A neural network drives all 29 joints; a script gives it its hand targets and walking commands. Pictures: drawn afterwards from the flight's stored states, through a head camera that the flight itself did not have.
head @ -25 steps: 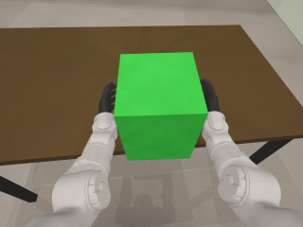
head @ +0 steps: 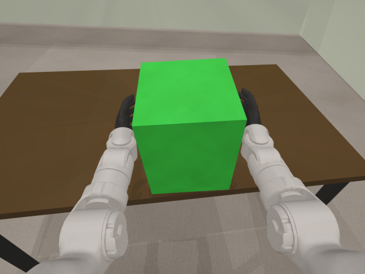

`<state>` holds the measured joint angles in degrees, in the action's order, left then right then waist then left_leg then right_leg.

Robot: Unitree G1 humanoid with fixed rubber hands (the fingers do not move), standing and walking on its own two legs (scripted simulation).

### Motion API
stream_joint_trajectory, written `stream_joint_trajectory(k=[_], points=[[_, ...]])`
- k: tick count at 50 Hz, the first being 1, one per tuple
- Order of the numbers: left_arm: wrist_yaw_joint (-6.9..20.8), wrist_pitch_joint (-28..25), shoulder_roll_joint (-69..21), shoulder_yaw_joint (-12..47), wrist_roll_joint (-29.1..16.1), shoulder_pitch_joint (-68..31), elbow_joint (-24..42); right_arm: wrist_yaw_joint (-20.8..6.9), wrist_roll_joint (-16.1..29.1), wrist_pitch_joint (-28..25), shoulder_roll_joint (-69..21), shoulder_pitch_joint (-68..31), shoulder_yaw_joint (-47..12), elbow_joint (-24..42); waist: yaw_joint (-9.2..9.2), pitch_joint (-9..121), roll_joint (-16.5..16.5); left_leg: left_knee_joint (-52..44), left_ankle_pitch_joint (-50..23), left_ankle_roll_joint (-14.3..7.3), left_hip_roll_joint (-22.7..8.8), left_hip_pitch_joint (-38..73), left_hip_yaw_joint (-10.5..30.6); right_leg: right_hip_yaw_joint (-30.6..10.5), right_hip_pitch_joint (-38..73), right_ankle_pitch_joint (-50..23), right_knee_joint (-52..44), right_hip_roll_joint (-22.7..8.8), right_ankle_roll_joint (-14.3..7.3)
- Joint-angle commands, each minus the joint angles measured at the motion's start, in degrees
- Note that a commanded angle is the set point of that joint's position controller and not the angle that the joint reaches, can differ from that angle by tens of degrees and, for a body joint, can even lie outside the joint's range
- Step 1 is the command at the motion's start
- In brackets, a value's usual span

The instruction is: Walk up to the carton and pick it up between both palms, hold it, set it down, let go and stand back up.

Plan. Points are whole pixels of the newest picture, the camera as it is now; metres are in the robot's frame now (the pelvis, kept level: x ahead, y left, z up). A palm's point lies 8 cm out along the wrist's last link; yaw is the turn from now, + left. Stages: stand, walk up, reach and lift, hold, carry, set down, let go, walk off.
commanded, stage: reach and lift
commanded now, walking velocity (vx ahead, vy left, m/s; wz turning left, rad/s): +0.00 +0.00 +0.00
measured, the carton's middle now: (187, 128) +0.43 +0.00 +0.11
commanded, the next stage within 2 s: hold in 1.98 s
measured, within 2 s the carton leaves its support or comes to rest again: neither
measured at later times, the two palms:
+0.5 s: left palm (126, 128) +0.39 +0.14 +0.15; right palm (258, 129) +0.38 -0.15 +0.15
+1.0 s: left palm (117, 125) +0.37 +0.15 +0.18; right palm (260, 123) +0.37 -0.14 +0.19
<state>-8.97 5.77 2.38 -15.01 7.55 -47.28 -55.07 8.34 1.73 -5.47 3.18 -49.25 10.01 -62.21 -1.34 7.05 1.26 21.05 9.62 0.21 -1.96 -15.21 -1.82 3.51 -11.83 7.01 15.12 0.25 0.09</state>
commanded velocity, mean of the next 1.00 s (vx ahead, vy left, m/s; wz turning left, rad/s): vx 0.00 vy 0.00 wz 0.00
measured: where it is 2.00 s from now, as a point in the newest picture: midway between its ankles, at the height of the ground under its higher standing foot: outside the picture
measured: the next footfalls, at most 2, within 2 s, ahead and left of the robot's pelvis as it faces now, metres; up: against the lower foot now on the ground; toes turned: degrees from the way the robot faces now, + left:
none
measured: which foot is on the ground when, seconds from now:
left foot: down 0.00-1.00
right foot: down 0.00-1.00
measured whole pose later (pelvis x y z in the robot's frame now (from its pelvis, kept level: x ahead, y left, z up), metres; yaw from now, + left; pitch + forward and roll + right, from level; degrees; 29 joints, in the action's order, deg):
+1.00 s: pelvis -0.02 +0.00 +0.00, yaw +2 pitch -6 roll -1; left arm -4.3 33.4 0.0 -16.0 14.8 -40.7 -24.5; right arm 10.7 11.0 13.8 3.5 -45.6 2.2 -43.6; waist -5.6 0.0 2.8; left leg 20.2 9.1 -0.1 -1.0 -4.8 -0.5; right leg 4.9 -1.3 7.7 15.4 -0.6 0.4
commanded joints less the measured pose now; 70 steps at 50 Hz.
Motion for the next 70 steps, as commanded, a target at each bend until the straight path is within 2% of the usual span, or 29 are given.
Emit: stream_joint_trajectory(k=[1,2,3,5,6,7,8,10,12,14,21,26,33,40,52,55,58,64,70], points=[[10.3,-1.8,-41.3,14.0,1.8,-47.7,14.7,-7.4,-0.9,1.3,-37.2,-43.9,-12.2,12.6,0.08,26.5,-0.6,-1.2,-15.4,2.3,2.3,14.9,0.1,-0.6,11.5,-15.5,0.8,1.6,1.3],[10.8,-0.7,-40.4,12.6,2.0,-49.2,14.5,-7.7,-1.4,2.0,-36.3,-44.9,-9.7,12.0,-0.39,25.5,-0.7,-2.8,-10.7,1.9,2.4,13.4,-0.5,-0.6,11.7,-10.6,0.3,1.4,1.1],[10.9,0.3,-41.0,12.4,2.1,-49.2,15.2,-8.2,-1.8,2.3,-36.2,-45.2,-8.4,11.8,-0.12,24.4,-1.5,-3.8,-9.7,2.1,2.3,13.8,-0.4,-0.9,11.3,-8.5,-0.3,1.3,0.7],[10.6,1.4,-41.2,12.7,2.8,-49.7,19.1,-8.8,-2.3,2.6,-35.7,-43.2,-7.0,10.2,-1.48,25.1,-3.5,-3.0,-13.0,3.1,2.0,18.0,-0.6,0.6,10.0,-8.9,-0.2,2.0,0.3],[10.3,2.1,-41.7,12.9,3.0,-49.1,20.1,-9.4,-2.1,2.7,-35.3,-42.9,-6.7,10.4,-1.09,27.3,-4.1,-2.0,-16.0,3.5,1.8,20.9,-0.8,1.4,8.5,-8.9,-0.5,2.6,0.2],[10.5,3.6,-37.8,11.5,3.3,-54.7,15.6,-10.5,-6.5,3.1,-32.2,-44.8,0.6,7.6,-2.87,21.0,-7.6,-4.4,-6.8,5.0,1.8,17.2,-1.4,2.2,4.7,-2.3,-0.3,1.4,0.5],[10.3,4.1,-38.5,9.5,4.7,-50.4,14.4,-11.6,-8.8,3.1,-32.0,-43.9,2.7,7.1,-1.12,21.4,-5.6,-5.4,-3.2,4.1,1.3,17.3,-1.6,2.7,4.6,-0.9,-0.5,1.4,0.5],[10.2,4.9,-36.9,8.7,5.1,-48.7,15.4,-12.6,-10.0,2.5,-31.7,-43.7,3.7,7.7,-0.99,23.2,-5.7,-4.7,-7.1,4.2,1.1,19.3,-2.0,2.9,6.1,-3.9,-0.2,1.5,0.6],[10.2,5.5,-36.5,8.6,5.4,-47.4,16.3,-12.9,-9.8,2.1,-31.4,-43.8,2.9,8.5,-0.91,24.9,-5.2,-3.3,-12.5,4.2,1.4,21.6,-2.2,2.9,7.8,-6.8,-0.2,1.9,0.8],[10.4,6.2,-36.1,8.7,5.5,-46.1,17.1,-12.6,-9.4,2.0,-31.4,-43.7,1.6,9.5,-0.71,25.2,-4.4,-2.9,-14.6,3.9,1.8,21.8,-2.3,2.8,9.7,-8.8,0.0,2.0,1.1],[10.9,7.6,-37.5,12.9,2.9,-45.5,22.5,-10.7,-5.0,2.4,-34.4,-45.8,-6.6,15.9,-0.34,29.0,-2.3,-2.0,-18.0,2.6,3.1,19.6,-1.9,1.4,16.4,-17.4,1.4,2.0,2.0],[10.9,9.2,-39.6,17.8,-0.3,-46.3,28.0,-8.4,0.3,4.9,-37.7,-47.0,-14.2,22.2,-1.08,31.1,-1.7,-1.3,-18.1,1.9,3.8,18.6,-0.3,0.2,18.6,-20.7,2.2,1.9,2.6],[12.1,13.2,-39.5,19.9,-1.6,-44.5,31.9,-5.5,5.5,10.1,-38.9,-44.8,-19.0,26.7,-2.99,27.3,-1.4,-1.8,-13.9,1.3,4.5,18.1,1.4,-0.5,17.8,-17.6,1.7,1.8,3.3],[13.6,17.4,-39.2,20.2,-0.5,-41.6,36.0,-4.3,8.9,13.5,-37.7,-41.6,-21.0,29.6,-4.43,23.0,-2.2,-1.9,-14.6,1.9,4.7,19.9,2.1,0.0,16.6,-14.9,0.9,2.4,3.3],[13.5,23.5,-40.9,26.2,-1.2,-38.0,46.6,-3.3,13.9,16.9,-37.2,-40.3,-26.5,40.6,-4.98,21.3,-4.3,-0.9,-16.1,2.4,4.0,22.1,2.7,0.7,13.4,-9.9,0.2,3.3,2.5],[13.1,24.2,-41.4,26.9,-1.7,-39.7,46.8,-3.9,13.4,17.4,-37.2,-41.9,-25.6,41.0,-4.65,21.1,-4.7,-1.7,-12.3,2.2,3.5,21.8,2.7,1.0,11.0,-5.6,-0.2,3.2,2.1],[12.5,24.6,-41.7,27.4,-2.4,-40.5,46.8,-4.3,13.2,17.6,-37.4,-43.3,-25.3,41.6,-4.37,22.5,-4.6,-1.7,-11.3,1.9,3.2,22.2,2.7,0.9,10.1,-4.8,-0.2,3.2,1.9],[12.7,25.3,-40.6,25.5,-2.1,-40.2,44.9,-4.1,13.0,18.5,-37.5,-43.7,-25.0,40.2,-4.12,22.7,-3.1,-2.1,-10.1,1.1,3.6,21.1,2.3,0.4,11.6,-5.7,-0.2,3.0,2.4],[14.0,25.9,-38.8,23.6,-1.0,-39.3,44.6,-3.1,13.9,19.3,-37.6,-42.8,-25.6,39.8,-4.37,22.1,-2.1,-2.0,-11.6,0.9,4.5,20.1,2.0,0.1,15.0,-9.8,0.2,2.9,3.2]])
